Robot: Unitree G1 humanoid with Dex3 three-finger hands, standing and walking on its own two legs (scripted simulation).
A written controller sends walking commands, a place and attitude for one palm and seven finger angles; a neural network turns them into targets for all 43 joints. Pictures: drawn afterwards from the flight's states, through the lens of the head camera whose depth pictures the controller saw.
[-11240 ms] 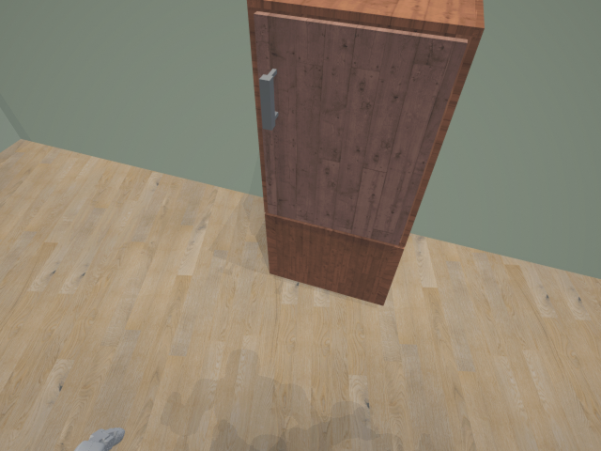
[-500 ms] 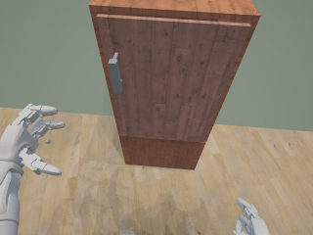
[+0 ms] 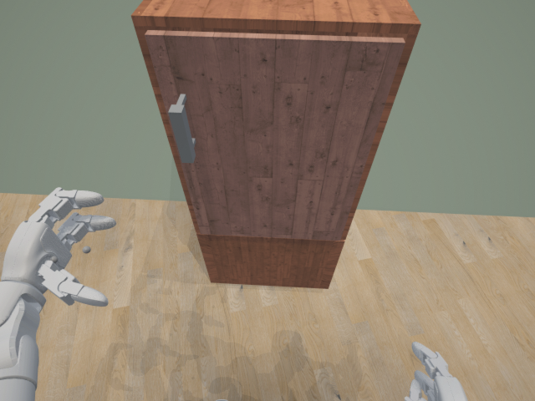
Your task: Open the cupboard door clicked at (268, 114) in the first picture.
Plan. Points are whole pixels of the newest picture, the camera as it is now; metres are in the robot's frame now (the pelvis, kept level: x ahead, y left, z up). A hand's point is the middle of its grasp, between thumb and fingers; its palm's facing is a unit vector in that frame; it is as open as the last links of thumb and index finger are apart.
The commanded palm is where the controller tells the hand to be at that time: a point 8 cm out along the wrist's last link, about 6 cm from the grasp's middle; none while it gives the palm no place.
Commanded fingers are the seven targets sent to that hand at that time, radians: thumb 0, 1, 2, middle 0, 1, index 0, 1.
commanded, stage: move the hooked fingers beside the handle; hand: left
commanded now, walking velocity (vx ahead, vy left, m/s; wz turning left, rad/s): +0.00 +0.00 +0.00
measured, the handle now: (185, 128) +0.59 +0.20 +0.07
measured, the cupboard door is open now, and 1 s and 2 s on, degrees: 0 0 0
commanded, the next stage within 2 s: none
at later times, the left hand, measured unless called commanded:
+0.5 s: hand (100, 217) +0.35 +0.27 +0.09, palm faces +0.00 -1.00 -0.01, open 14.0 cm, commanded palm +0.32 +0.32 +0.09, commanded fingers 0.00 -0.50 0.30 -0.30 -1.20 -0.30 -1.20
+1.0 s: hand (120, 183) +0.42 +0.27 +0.09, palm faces -0.01 -1.00 +0.01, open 14.0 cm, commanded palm +0.40 +0.32 +0.08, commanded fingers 0.00 -0.50 0.30 -0.30 -1.20 -0.30 -1.20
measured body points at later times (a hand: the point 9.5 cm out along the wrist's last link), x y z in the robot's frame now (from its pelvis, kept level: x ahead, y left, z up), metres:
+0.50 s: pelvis +0.00 +0.00 +0.00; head +0.04 +0.00 +0.44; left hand +0.34 +0.32 +0.09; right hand +0.12 -0.27 -0.09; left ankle +0.03 +0.11 -0.71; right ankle +0.00 -0.11 -0.71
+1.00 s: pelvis +0.00 +0.02 -0.01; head +0.07 +0.03 +0.43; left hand +0.41 +0.32 +0.09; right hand +0.07 -0.25 -0.11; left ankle +0.03 +0.11 -0.71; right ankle +0.00 -0.11 -0.71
